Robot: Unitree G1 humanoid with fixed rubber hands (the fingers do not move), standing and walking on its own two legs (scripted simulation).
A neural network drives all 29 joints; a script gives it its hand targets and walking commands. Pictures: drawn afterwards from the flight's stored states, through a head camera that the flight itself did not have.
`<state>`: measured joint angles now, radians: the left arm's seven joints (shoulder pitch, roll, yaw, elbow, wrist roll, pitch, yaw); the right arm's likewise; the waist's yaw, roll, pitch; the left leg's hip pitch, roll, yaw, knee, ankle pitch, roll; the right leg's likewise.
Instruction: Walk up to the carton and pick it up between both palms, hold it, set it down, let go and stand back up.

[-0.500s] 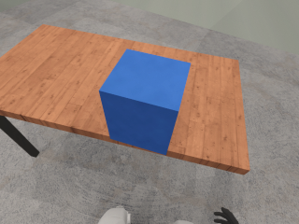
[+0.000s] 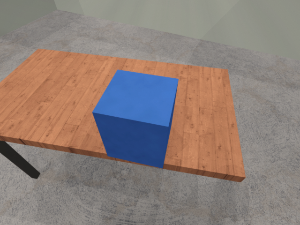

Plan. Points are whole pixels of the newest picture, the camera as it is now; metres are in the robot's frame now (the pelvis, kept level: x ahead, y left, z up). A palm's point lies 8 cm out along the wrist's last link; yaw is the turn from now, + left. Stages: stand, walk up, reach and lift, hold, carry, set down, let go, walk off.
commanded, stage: walk up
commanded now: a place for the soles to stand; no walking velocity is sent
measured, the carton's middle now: (140, 120) +0.45 +0.05 -0.03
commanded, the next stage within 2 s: none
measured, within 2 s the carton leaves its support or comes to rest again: neither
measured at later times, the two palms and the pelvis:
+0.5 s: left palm out of the picture -0.01 +0.32 -0.14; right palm out of the picture +0.10 -0.20 -0.14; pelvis +0.01 +0.07 -0.01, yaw -2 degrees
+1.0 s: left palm (36, 216) +0.17 +0.35 -0.13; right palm out of the picture +0.05 -0.11 -0.15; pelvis +0.04 +0.14 -0.02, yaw -14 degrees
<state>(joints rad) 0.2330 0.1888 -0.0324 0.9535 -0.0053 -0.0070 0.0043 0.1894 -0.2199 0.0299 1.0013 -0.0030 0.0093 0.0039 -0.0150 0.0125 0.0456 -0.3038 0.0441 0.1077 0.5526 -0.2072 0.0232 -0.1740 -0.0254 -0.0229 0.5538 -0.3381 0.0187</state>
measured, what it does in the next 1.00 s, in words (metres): steps to the left: left foot, then right foot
